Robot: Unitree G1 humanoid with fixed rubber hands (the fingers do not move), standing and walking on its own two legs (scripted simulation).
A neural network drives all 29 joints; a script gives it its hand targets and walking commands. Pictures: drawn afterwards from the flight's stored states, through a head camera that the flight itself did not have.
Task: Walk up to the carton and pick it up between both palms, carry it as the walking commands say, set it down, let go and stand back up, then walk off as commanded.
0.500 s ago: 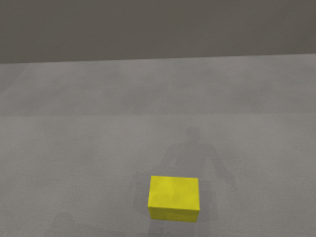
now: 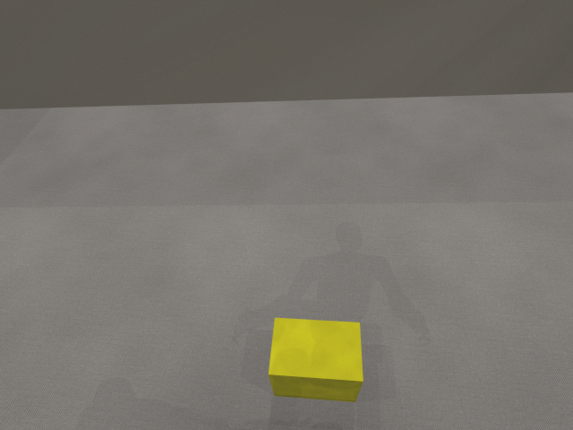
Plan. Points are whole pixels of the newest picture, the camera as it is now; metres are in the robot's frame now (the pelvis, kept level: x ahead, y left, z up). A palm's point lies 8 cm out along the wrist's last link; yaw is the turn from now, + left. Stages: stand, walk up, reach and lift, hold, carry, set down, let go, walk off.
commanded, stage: walk up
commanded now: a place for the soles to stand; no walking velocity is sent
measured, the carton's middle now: (315, 360) +0.44 -0.02 -0.64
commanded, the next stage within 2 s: reach and lift in 0.46 s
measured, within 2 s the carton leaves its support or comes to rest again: neither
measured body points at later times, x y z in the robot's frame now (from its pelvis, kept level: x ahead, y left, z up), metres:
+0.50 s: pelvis +0.00 +0.00 +0.00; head +0.01 -0.02 +0.45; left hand +0.09 +0.34 -0.09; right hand +0.09 -0.32 -0.12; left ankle +0.06 +0.15 -0.71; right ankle +0.02 -0.14 -0.71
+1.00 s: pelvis +0.04 +0.00 -0.01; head +0.15 +0.00 +0.43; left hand +0.22 +0.29 -0.10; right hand +0.21 -0.29 -0.12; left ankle +0.06 +0.15 -0.71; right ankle +0.02 -0.14 -0.71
